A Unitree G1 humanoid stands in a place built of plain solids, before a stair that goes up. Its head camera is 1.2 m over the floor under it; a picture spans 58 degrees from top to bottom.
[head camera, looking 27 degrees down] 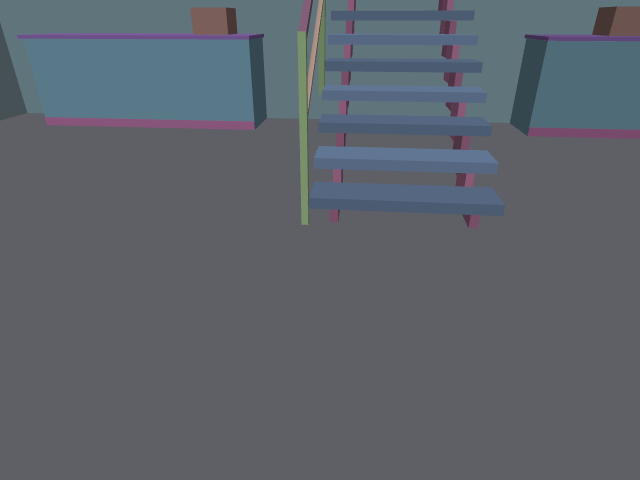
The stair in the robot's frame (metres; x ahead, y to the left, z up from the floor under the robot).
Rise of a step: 0.18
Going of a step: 0.28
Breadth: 1.22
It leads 6 degrees to the right of straight ahead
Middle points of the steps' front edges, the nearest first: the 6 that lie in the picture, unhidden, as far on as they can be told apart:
2.53 -0.54 0.18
2.81 -0.56 0.36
3.09 -0.59 0.54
3.37 -0.62 0.72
3.64 -0.65 0.91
3.92 -0.67 1.09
